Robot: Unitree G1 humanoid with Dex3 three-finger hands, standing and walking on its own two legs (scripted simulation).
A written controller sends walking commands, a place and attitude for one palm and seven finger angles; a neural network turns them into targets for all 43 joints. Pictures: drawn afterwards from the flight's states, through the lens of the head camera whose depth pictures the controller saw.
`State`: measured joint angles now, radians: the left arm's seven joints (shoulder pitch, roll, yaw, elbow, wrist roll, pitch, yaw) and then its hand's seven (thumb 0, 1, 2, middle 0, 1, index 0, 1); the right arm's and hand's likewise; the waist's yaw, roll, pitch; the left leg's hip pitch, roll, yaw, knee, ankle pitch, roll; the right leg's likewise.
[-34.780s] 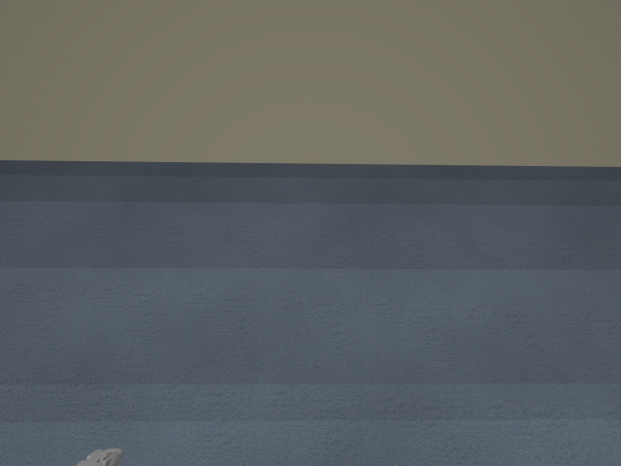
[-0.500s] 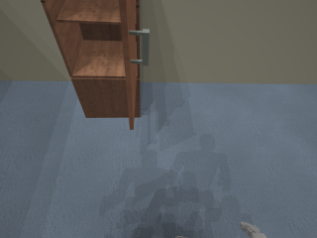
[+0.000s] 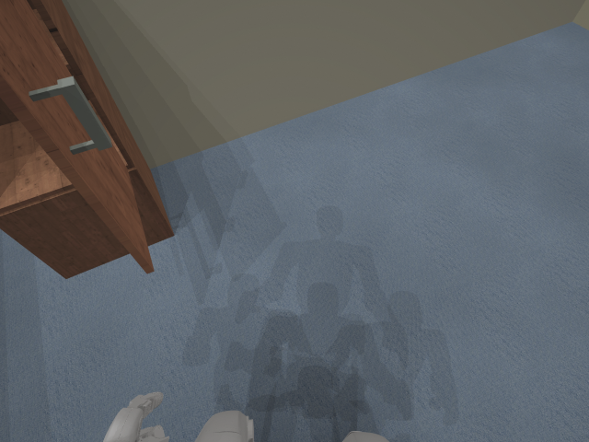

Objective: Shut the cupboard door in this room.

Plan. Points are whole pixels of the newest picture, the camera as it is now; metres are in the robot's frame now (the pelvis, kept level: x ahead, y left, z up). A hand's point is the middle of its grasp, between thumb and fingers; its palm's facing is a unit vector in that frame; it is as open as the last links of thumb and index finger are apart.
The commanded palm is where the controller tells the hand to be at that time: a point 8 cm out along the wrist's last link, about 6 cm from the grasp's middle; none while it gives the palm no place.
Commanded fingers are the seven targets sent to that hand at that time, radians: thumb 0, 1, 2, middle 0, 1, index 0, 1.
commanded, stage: walk around to get in front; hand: left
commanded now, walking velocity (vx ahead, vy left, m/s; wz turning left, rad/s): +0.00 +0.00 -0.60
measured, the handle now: (73, 120) +0.54 +0.36 +0.10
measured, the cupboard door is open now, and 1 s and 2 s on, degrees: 88 88 88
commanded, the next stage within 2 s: none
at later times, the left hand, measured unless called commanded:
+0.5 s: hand (146, 426) +0.15 +0.24 -0.16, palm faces -0.24 -0.95 -0.20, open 7.4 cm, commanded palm none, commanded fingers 0.00 0.90 0.90 -0.20 -0.30 -0.20 -0.30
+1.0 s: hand (237, 392) +0.20 +0.10 -0.14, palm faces -0.54 -0.81 -0.23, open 7.4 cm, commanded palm none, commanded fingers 0.00 0.90 0.90 -0.20 -0.30 -0.20 -0.30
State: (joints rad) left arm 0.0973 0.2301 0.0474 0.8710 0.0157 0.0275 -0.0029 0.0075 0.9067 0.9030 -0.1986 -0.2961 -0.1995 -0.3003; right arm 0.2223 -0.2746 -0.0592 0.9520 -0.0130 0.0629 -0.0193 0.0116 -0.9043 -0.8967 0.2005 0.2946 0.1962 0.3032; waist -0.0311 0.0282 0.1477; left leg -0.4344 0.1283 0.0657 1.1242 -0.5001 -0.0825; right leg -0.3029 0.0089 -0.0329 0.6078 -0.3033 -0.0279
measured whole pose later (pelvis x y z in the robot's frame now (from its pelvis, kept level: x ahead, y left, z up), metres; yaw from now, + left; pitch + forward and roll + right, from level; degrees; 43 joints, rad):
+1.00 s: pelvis +0.06 -0.04 +0.02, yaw -35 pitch +1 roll +1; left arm 0.29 0.19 0.04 0.96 0.02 -0.04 -0.02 0.01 0.90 0.90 -0.20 -0.30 -0.20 -0.30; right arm 0.21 -0.25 -0.07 0.94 -0.03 0.01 0.02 0.01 -0.91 -0.90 0.20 0.29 0.19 0.30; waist 0.00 0.02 0.06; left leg -0.57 0.14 0.06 1.07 -0.27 -0.09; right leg -0.12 0.04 -0.01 0.41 -0.30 -0.06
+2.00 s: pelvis +0.35 -0.31 +0.01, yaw -58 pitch +0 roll +0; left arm 0.14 0.17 0.08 1.00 0.00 -0.08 0.02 -0.04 0.95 0.90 -0.20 -0.30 -0.20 -0.30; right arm 0.37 -0.11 -0.05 1.11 -0.02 -0.02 0.00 0.01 -0.91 -0.90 0.20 0.29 0.20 0.30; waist -0.05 0.00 0.07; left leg -0.48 0.16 0.07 1.24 -0.33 -0.03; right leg -0.27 0.03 -0.15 0.51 -0.25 -0.09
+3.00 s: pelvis +0.56 -0.67 +0.01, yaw -63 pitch -1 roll +0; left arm 0.15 0.16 0.06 1.02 0.02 -0.08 0.01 0.00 0.93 0.90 -0.20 -0.30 -0.20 -0.30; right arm 0.34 -0.16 -0.06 1.13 -0.02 -0.01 0.01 0.01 -0.91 -0.90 0.20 0.29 0.19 0.30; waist -0.04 0.02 0.06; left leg -0.45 0.13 0.07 1.20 -0.32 -0.02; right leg -0.27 -0.03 -0.18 0.52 -0.24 -0.06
